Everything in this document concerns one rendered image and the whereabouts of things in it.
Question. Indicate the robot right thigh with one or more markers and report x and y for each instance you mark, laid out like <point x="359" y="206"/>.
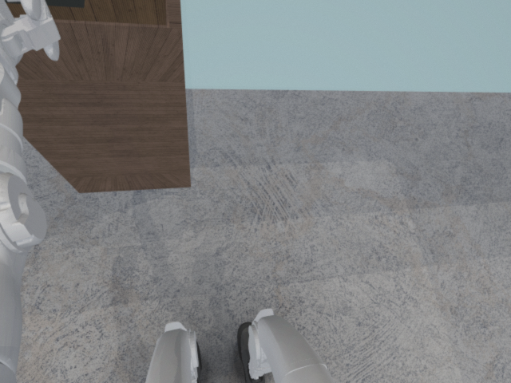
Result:
<point x="290" y="356"/>

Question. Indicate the cabinet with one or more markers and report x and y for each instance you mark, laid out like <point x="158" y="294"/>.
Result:
<point x="110" y="114"/>

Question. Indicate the left robot forearm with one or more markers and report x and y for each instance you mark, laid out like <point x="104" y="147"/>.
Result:
<point x="11" y="125"/>

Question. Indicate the robot left hand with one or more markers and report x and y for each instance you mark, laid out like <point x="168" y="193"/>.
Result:
<point x="34" y="30"/>

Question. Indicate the drawer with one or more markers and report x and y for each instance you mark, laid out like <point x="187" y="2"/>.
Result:
<point x="152" y="12"/>

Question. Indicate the right robot shin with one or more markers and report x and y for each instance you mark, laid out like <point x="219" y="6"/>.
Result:
<point x="258" y="369"/>

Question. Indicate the left robot upper arm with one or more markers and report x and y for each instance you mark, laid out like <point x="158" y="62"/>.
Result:
<point x="22" y="225"/>

